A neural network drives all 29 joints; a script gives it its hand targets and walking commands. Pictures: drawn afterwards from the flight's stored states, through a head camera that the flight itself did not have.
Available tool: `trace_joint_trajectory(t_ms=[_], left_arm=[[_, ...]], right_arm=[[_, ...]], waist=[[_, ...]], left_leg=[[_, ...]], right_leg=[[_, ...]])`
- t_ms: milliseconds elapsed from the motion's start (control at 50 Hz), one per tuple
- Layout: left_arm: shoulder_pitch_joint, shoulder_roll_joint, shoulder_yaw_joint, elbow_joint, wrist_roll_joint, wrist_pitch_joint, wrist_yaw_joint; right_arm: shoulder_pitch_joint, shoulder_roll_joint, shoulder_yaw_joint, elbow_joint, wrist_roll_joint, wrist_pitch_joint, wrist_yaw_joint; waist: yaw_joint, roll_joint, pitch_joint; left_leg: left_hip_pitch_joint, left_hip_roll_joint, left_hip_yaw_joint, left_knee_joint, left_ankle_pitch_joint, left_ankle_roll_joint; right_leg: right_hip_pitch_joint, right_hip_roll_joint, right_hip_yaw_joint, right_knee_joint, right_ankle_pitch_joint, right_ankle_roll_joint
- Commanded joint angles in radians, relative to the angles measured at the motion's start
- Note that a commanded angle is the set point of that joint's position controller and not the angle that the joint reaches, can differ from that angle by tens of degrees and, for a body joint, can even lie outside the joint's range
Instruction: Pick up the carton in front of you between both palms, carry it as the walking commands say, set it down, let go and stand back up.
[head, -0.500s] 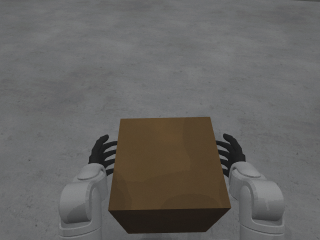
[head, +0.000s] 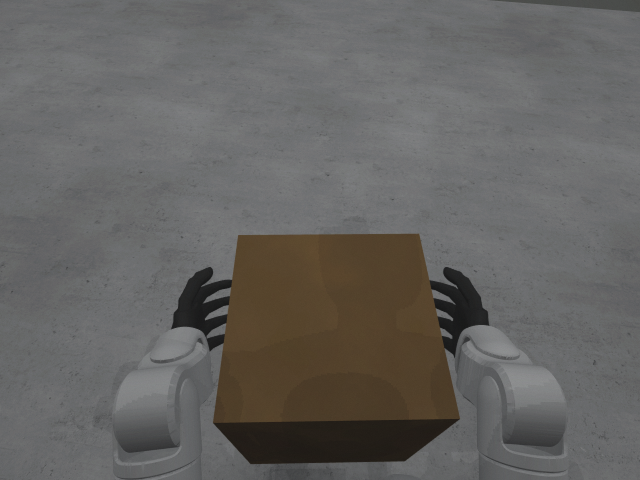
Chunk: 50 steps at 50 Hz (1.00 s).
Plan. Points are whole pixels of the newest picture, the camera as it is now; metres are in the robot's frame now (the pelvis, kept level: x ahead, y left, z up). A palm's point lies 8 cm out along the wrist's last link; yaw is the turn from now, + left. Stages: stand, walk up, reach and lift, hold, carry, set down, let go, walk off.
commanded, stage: carry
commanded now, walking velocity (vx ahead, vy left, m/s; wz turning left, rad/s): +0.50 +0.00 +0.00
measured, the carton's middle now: (328, 357) +0.26 -0.01 +0.00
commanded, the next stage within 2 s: none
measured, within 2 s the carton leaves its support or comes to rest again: neither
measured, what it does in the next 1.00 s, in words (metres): walks ahead: right foot, then left foot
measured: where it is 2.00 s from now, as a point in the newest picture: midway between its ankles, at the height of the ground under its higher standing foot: (313, 371)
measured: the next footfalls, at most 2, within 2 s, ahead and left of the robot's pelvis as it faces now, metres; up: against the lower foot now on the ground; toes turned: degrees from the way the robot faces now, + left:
right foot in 0.24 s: +0.35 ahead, -0.13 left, +0.00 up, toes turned -11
left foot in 0.66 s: +0.59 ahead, +0.10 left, +0.00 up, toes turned -4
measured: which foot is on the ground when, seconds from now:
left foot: down 0.00-0.24, up 0.26-0.64, down 0.66-1.00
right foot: up 0.00-0.22, down 0.24-0.66, up 0.68-0.86, down 0.88-1.00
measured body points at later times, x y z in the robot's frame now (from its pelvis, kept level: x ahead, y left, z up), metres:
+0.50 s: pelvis +0.34 -0.04 +0.00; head +0.35 -0.05 +0.45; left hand +0.58 +0.14 +0.09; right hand +0.61 -0.17 +0.08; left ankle +0.35 +0.10 -0.69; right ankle +0.31 -0.12 -0.75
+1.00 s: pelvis +0.57 -0.01 -0.01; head +0.56 +0.00 +0.44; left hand +0.84 +0.15 +0.07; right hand +0.84 -0.15 +0.07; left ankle +0.56 +0.09 -0.75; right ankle +0.52 -0.12 -0.75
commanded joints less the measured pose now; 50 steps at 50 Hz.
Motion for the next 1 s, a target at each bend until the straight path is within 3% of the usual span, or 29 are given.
trace_joint_trajectory(t_ms=[0,80,140,180,200,220,240,260,280,300,340,360,420,440,500,560,600,620,640,660,680,700,740,760,820,880,900,920,980], left_arm=[[-0.338,-0.926,-0.69,-0.06,-0.316,-0.038,-0.173],[-0.313,-0.872,-0.687,-0.099,-0.309,-0.032,-0.156],[-0.329,-0.812,-0.684,-0.122,-0.318,-0.011,-0.158],[-0.33,-0.773,-0.664,-0.108,-0.32,0.005,-0.156],[-0.338,-0.764,-0.664,-0.11,-0.335,0.012,-0.157],[-0.337,-0.745,-0.646,-0.08,-0.324,0.021,-0.158],[-0.323,-0.732,-0.628,-0.047,-0.321,0.029,-0.157],[-0.307,-0.731,-0.619,-0.034,-0.321,0.025,-0.163],[-0.309,-0.749,-0.624,-0.028,-0.331,0.028,-0.168],[-0.361,-0.818,-0.645,-0.048,-0.346,0.021,-0.175],[-0.396,-0.891,-0.673,-0.075,-0.366,-0.003,-0.186],[-0.409,-0.917,-0.683,-0.072,-0.367,-0.014,-0.193],[-0.364,-0.907,-0.69,-0.059,-0.369,-0.029,-0.207],[-0.357,-0.885,-0.695,-0.081,-0.368,-0.034,-0.208],[-0.334,-0.849,-0.682,-0.085,-0.364,-0.028,-0.205],[-0.297,-0.795,-0.66,-0.087,-0.344,-0.016,-0.195],[-0.312,-0.782,-0.652,-0.1,-0.343,-0.008,-0.185],[-0.294,-0.78,-0.654,-0.089,-0.336,-0.001,-0.181],[-0.327,-0.766,-0.655,-0.108,-0.341,0.001,-0.176],[-0.316,-0.737,-0.633,-0.097,-0.337,0.013,-0.175],[-0.366,-0.748,-0.669,-0.13,-0.334,0.022,-0.172],[-0.336,-0.778,-0.669,-0.11,-0.351,0.026,-0.18],[-0.381,-0.845,-0.684,-0.097,-0.353,0.013,-0.19],[-0.377,-0.88,-0.69,-0.081,-0.351,0.002,-0.189],[-0.36,-0.908,-0.7,-0.075,-0.333,-0.026,-0.195],[-0.364,-0.857,-0.688,-0.047,-0.31,-0.035,-0.204],[-0.37,-0.829,-0.672,-0.004,-0.289,-0.036,-0.207],[-0.352,-0.822,-0.653,0.05,-0.276,-0.038,-0.211],[-0.354,-0.803,-0.623,0.131,-0.249,-0.079,-0.225]], right_arm=[[-0.393,0.909,0.698,-0.108,0.366,-0.022,0.2],[-0.362,0.854,0.689,-0.131,0.363,-0.018,0.194],[-0.357,0.782,0.661,-0.134,0.34,0.0,0.186],[-0.356,0.757,0.657,-0.126,0.337,0.015,0.177],[-0.354,0.751,0.651,-0.124,0.334,0.021,0.172],[-0.349,0.716,0.637,-0.102,0.316,0.033,0.168],[-0.374,0.692,0.633,-0.101,0.315,0.044,0.166],[-0.392,0.704,0.645,-0.143,0.324,0.052,0.166],[-0.387,0.724,0.654,-0.115,0.327,0.052,0.171],[-0.425,0.761,0.649,-0.114,0.331,0.047,0.175],[-0.419,0.89,0.679,-0.081,0.338,0.021,0.186],[-0.431,0.907,0.682,-0.085,0.334,0.004,0.187],[-0.357,0.905,0.676,-0.05,0.296,-0.021,0.176],[-0.339,0.924,0.681,-0.046,0.298,-0.028,0.173],[-0.325,0.873,0.686,-0.073,0.29,-0.025,0.157],[-0.347,0.841,0.69,-0.103,0.312,-0.007,0.157],[-0.365,0.815,0.693,-0.119,0.323,0.002,0.155],[-0.36,0.795,0.68,-0.137,0.327,0.007,0.156],[-0.37,0.789,0.68,-0.133,0.324,0.014,0.157],[-0.337,0.774,0.66,-0.1,0.32,0.025,0.159],[-0.338,0.772,0.649,-0.08,0.317,0.017,0.161],[-0.322,0.785,0.641,-0.091,0.325,0.016,0.164],[-0.355,0.87,0.65,-0.07,0.338,0.003,0.178],[-0.38,0.899,0.652,-0.084,0.337,-0.003,0.185],[-0.368,0.917,0.667,-0.077,0.335,-0.023,0.203],[-0.371,0.861,0.681,-0.043,0.302,-0.032,0.219],[-0.394,0.839,0.68,-0.022,0.301,-0.03,0.223],[-0.408,0.817,0.662,0.02,0.302,-0.03,0.226],[-0.406,0.799,0.641,0.098,0.267,-0.069,0.234]], waist=[[0.015,0.14,-0.214],[0.011,0.147,-0.149],[0.014,0.211,-0.107],[0.026,0.173,-0.105],[0.034,0.164,-0.125],[0.043,0.105,-0.168],[0.068,-0.069,-0.201],[0.061,-0.331,-0.257],[0.056,-0.294,-0.252],[0.056,-0.196,-0.256],[0.044,-0.026,-0.255],[0.043,-0.042,-0.251],[0.043,-0.098,-0.226],[0.042,-0.079,-0.2],[0.039,-0.126,-0.158],[0.046,-0.175,-0.144],[0.037,-0.133,-0.139],[0.03,-0.12,-0.178],[0.023,-0.08,-0.205],[0.015,0.04,-0.274],[0.003,0.246,-0.367],[0.01,0.224,-0.342],[0.021,0.159,-0.334],[0.021,0.168,-0.309],[0.024,0.141,-0.336],[0.026,0.055,-0.288],[0.016,-0.006,-0.272],[0.019,-0.009,-0.251],[0.023,-0.023,-0.28]], left_leg=[[0.311,0.241,-0.237,-0.215,0.176,0.06],[0.325,0.187,-0.128,-0.205,0.29,0.051],[0.326,0.2,-0.099,-0.198,0.26,0.028],[0.276,0.18,-0.052,-0.098,0.305,0.004],[0.232,0.145,-0.007,0.026,0.355,-0.01],[0.139,0.108,0.009,0.203,0.373,-0.02],[-0.022,0.067,0.001,0.469,0.198,-0.064],[-0.282,-0.057,-0.052,0.747,-0.219,-0.103],[-0.392,-0.03,-0.197,0.903,-0.321,-0.075],[-0.4,0.019,-0.242,0.957,-0.292,-0.045],[-0.362,0.085,-0.27,0.823,-0.155,-0.028],[-0.329,0.092,-0.256,0.742,-0.106,-0.037],[-0.287,0.05,-0.184,0.518,-0.079,-0.063],[-0.292,0.042,-0.158,0.444,-0.057,-0.072],[-0.284,0.0,-0.091,0.266,-0.002,-0.076],[-0.212,-0.037,-0.04,0.16,0.119,-0.076],[-0.087,-0.068,0.007,0.031,0.231,-0.072],[0.073,-0.06,0.012,-0.048,0.351,-0.071],[0.217,-0.001,-0.033,-0.053,0.477,-0.063],[0.432,0.192,-0.223,0.064,0.951,0.006],[0.583,0.344,-0.42,0.045,1.12,0.152],[0.519,0.363,-0.424,0.012,1.102,0.185],[0.425,0.294,-0.303,-0.038,0.885,0.113],[0.386,0.257,-0.243,-0.053,0.785,0.088],[0.305,0.191,-0.16,-0.017,0.527,0.043],[0.126,0.142,-0.109,0.032,0.292,-0.036],[0.121,0.117,-0.12,0.049,0.332,-0.05],[0.127,0.112,-0.112,0.084,0.389,-0.057],[0.153,0.106,-0.114,0.149,0.537,-0.065]], right_leg=[[-0.138,-0.014,-0.014,-0.164,0.078,0.01],[-0.085,0.027,-0.102,-0.455,0.181,0.017],[-0.014,0.021,-0.112,-0.533,0.245,-0.002],[0.131,0.044,-0.15,-0.564,0.242,-0.007],[0.247,0.091,-0.213,-0.595,0.203,-0.008],[0.424,0.109,-0.225,-0.584,0.135,-0.009],[0.544,-0.081,0.067,-0.697,0.003,-0.042],[0.701,-0.318,0.527,-0.83,-0.014,-0.186],[0.708,-0.362,0.563,-0.873,0.104,-0.232],[0.643,-0.336,0.468,-0.835,0.233,-0.233],[0.556,-0.283,0.275,-0.837,0.293,-0.163],[0.521,-0.253,0.197,-0.855,0.263,-0.127],[0.501,-0.209,0.088,-0.906,0.18,-0.116],[0.497,-0.203,0.054,-0.909,0.244,-0.124],[0.537,-0.156,-0.07,-0.819,0.621,-0.099],[0.557,-0.146,-0.126,-0.753,0.791,-0.063],[0.54,-0.109,-0.169,-0.641,0.793,-0.029],[0.468,-0.089,-0.184,-0.559,0.753,0.002],[0.378,-0.077,-0.17,-0.475,0.671,0.03],[0.211,-0.036,-0.15,-0.3,0.325,0.07],[0.06,0.06,-0.084,-0.118,-0.186,0.081],[0.037,0.046,0.004,-0.076,-0.301,0.056],[0.092,0.005,0.055,-0.282,-0.284,0.033],[0.11,0.004,0.046,-0.427,-0.253,0.03],[0.259,0.038,-0.033,-0.643,0.024,0.037],[0.385,-0.076,-0.001,-0.669,0.358,0.035],[0.381,-0.091,0.002,-0.603,0.501,0.025],[0.368,-0.093,0.0,-0.588,0.612,0.027],[0.369,-0.078,-0.011,-0.552,0.721,0.028]])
